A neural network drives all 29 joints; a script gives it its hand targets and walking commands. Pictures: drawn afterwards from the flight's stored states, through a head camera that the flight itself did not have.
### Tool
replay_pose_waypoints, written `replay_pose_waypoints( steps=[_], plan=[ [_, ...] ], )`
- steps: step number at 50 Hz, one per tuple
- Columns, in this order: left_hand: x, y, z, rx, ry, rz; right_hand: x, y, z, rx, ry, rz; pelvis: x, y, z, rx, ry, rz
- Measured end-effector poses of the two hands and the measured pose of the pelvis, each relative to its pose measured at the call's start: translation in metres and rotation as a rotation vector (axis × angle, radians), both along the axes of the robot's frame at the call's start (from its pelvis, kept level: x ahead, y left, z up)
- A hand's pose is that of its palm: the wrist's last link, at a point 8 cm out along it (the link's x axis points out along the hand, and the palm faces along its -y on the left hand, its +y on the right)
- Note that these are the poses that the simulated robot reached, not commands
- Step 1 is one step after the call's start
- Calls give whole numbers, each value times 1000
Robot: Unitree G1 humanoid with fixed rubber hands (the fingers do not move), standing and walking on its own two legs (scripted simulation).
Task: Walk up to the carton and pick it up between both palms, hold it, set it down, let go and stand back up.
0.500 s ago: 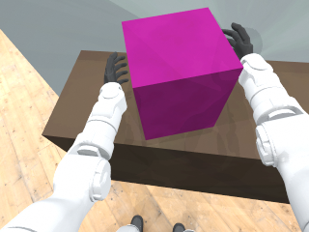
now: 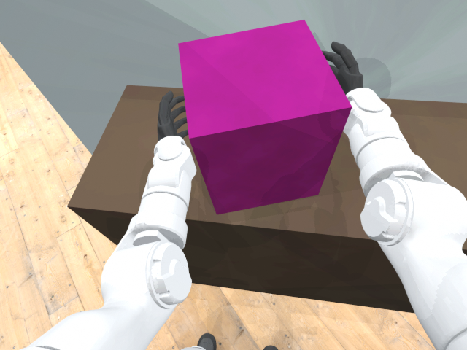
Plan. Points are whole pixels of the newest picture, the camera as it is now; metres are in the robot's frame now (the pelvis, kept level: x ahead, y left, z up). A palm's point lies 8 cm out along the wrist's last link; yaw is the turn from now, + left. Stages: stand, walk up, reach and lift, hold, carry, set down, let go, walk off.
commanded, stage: reach and lift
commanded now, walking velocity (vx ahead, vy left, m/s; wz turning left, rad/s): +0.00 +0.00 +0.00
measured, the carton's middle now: (255, 127) +0.47 +0.03 +0.07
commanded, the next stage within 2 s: none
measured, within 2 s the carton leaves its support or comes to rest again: neither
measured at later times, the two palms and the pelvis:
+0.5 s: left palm (158, 146) +0.40 +0.19 +0.09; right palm (334, 91) +0.50 -0.10 +0.14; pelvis +0.01 +0.00 +0.01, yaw +0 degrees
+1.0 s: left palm (160, 145) +0.40 +0.18 +0.09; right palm (338, 95) +0.49 -0.10 +0.14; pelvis +0.01 +0.00 +0.01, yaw +0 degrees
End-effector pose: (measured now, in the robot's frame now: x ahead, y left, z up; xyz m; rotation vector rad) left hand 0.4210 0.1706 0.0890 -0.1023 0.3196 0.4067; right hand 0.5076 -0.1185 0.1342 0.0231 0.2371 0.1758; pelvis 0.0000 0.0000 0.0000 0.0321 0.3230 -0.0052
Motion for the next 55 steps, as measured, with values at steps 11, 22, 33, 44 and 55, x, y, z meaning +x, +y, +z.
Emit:
replay_pose_waypoints(
  steps=[11,22,33,44,55],
  plan=[
    [-16,15,3,-20,-6,27,-8,21,14,28,-29,25,3,1,4,-3,-52,-1],
    [-20,19,2,-18,16,29,-12,25,11,35,-12,20,4,2,5,-4,-72,-1],
    [-18,16,1,-19,24,22,-12,20,6,28,-7,15,7,2,6,-4,-72,-1],
    [-18,14,2,-12,21,14,-15,17,5,29,-14,7,6,2,6,-5,-77,-1],
    [-18,14,2,-12,21,12,-16,16,4,30,-18,3,6,2,6,-5,-78,-1]
  ],
)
